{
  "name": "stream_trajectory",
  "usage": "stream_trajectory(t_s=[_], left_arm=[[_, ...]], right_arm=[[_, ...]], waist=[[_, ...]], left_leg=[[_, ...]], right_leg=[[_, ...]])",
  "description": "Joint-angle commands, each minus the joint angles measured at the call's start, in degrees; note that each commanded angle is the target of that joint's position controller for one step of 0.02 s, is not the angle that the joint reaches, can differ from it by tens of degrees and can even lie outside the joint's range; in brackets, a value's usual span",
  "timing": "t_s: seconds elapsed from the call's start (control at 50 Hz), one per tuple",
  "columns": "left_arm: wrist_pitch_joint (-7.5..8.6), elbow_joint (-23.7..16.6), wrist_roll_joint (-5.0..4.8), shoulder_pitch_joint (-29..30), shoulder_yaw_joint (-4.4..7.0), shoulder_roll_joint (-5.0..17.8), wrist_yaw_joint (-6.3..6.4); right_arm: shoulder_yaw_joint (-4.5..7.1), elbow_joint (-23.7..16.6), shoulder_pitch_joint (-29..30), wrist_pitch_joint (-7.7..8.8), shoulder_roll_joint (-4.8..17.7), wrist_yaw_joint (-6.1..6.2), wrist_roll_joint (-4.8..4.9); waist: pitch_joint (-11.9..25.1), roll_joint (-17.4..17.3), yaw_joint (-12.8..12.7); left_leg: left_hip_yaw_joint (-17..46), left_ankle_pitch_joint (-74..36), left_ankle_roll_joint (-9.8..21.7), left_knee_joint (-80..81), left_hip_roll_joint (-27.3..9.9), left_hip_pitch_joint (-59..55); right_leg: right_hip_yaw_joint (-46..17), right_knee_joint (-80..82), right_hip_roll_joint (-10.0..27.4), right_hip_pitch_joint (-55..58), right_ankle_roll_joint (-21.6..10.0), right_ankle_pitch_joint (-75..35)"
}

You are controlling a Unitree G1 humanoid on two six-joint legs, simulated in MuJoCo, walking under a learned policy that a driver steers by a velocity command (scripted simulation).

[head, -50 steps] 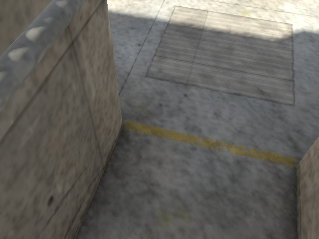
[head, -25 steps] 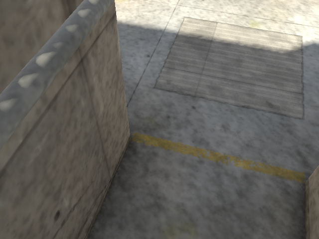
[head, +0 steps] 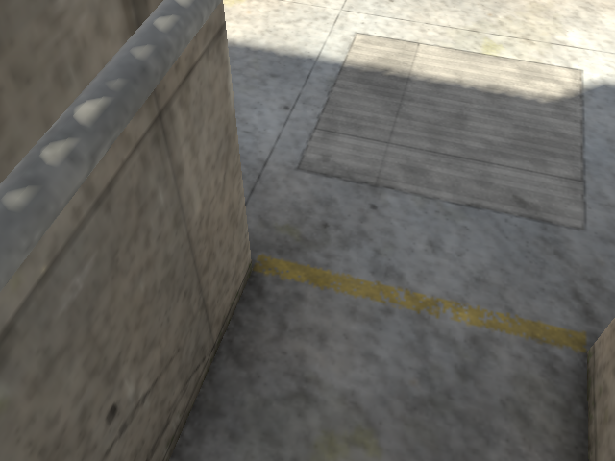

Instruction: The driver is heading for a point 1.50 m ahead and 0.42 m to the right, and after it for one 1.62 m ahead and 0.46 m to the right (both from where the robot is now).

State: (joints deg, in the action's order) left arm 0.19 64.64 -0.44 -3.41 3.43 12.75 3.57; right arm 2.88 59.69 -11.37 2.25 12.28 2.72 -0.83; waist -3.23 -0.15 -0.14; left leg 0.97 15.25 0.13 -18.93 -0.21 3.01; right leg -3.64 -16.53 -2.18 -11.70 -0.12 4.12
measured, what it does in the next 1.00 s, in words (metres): stands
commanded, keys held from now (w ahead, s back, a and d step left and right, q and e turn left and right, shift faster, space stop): no key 0.86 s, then w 0.14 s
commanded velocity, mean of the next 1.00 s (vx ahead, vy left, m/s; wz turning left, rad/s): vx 0.00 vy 0.00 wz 0.00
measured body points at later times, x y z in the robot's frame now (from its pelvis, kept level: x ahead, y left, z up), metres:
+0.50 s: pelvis +0.01 +0.00 +0.00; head +0.03 +0.01 +0.45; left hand +0.07 +0.26 -0.15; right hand +0.05 -0.26 -0.14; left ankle -0.06 +0.12 -0.75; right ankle +0.05 -0.12 -0.75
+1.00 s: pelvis +0.02 +0.00 +0.00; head +0.04 +0.02 +0.45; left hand +0.07 +0.26 -0.16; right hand +0.05 -0.27 -0.14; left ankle -0.06 +0.12 -0.75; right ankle +0.05 -0.12 -0.75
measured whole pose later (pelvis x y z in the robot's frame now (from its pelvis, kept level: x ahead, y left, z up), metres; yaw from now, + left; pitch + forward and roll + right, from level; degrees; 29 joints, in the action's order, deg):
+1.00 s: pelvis +0.02 +0.00 +0.00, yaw +0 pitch +1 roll -1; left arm -0.4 65.0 -0.1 -8.6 2.4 13.0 3.1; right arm 2.9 58.0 -15.9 2.3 13.8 1.8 -1.2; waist -1.5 0.1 0.3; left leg 1.9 16.9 0.3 -19.6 -0.7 3.7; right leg -3.7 -16.4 -2.7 -11.9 0.2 5.5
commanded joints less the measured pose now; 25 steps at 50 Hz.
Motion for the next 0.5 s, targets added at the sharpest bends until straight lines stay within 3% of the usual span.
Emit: stream_trajectory(t_s=[0.02,0.06,0.4,0.42,0.5], left_arm=[[0.36,-1.9,0.10,1.0,0.84,5.9,-0.04],[0.60,-1.7,-0.12,0.7,0.91,6.1,0.32],[1.08,-1.1,-0.15,-1.5,0.89,5.6,-0.43],[0.81,-1.2,0.19,-1.8,0.58,5.4,-0.24],[0.53,-1.4,0.16,-2.4,0.38,5.6,0.10]], right_arm=[[1.26,-1.6,-1.8,0.44,6.5,0.35,0.03],[1.08,-1.7,-1.8,0.51,5.9,0.19,0.04],[1.29,-1.5,-4.2,0.19,6.5,1.16,-0.04],[1.10,-1.3,-4.8,0.62,6.7,0.84,-0.42],[1.00,-1.1,-4.9,1.05,6.8,0.37,-0.21]], waist=[[3.4,-0.2,-0.1],[3.3,-0.6,0.0],[2.9,-0.3,-0.1],[3.4,0.5,0.0],[3.1,-0.6,-0.1]], left_leg=[[4.1,-6.1,0.3,4.3,-4.0,7.1],[4.0,-5.6,0.1,4.2,-3.8,6.9],[4.6,-7.0,0.3,4.3,-4.0,6.4],[4.6,-6.8,0.3,4.2,-4.3,6.7],[4.5,-7.4,0.2,4.1,-4.2,7.5]], right_leg=[[-5.0,0.5,4.4,7.9,-2.3,-5.7],[-5.1,0.6,4.7,7.6,-2.1,-5.7],[-4.9,0.7,4.6,6.7,-1.5,-5.2],[-4.6,0.8,4.3,7.1,-1.4,-4.5],[-4.7,0.7,4.4,7.6,-1.6,-5.5]])
Velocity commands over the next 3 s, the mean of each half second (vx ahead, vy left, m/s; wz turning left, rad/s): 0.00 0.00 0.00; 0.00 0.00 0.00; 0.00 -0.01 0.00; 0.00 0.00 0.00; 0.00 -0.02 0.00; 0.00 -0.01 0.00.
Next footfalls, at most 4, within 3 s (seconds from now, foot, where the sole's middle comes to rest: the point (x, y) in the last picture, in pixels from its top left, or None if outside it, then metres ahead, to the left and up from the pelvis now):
none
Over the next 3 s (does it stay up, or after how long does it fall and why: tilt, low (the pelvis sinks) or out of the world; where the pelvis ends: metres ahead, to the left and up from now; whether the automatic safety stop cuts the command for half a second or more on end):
stays up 0.02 0.00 0.00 its command is cut before an obstacle after 0.9 s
